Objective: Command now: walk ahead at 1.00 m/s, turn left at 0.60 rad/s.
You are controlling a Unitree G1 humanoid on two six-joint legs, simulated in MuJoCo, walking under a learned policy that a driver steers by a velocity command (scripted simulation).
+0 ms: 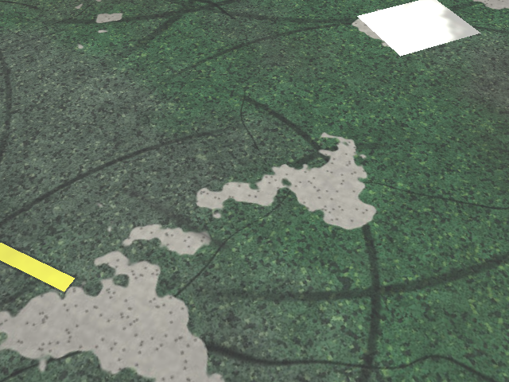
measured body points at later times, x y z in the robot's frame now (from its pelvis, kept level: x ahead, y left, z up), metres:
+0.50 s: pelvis +0.41 +0.04 +0.00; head +0.44 +0.06 +0.45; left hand +0.57 +0.32 -0.08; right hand +0.56 -0.21 -0.11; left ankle +0.30 +0.05 -0.73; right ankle +0.63 -0.01 -0.70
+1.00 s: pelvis +0.57 +0.11 +0.01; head +0.60 +0.11 +0.45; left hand +0.74 +0.39 -0.08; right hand +0.73 -0.18 -0.08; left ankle +0.64 +0.22 -0.73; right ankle +0.62 +0.01 -0.72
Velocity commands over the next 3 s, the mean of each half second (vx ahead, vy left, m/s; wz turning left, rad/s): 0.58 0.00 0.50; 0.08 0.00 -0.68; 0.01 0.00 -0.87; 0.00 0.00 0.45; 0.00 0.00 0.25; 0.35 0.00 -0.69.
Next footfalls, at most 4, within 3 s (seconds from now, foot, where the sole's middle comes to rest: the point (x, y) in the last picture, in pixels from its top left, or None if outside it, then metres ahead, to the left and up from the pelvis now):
0.14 left None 0.34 0.06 -0.76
0.54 right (265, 313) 0.66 0.02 -0.76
0.96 left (198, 306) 0.68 0.21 -0.76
1.46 right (286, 351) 0.56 -0.03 -0.77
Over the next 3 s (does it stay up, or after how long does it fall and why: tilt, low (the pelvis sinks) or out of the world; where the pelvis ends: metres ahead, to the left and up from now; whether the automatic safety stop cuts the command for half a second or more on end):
stays up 0.76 0.07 0.01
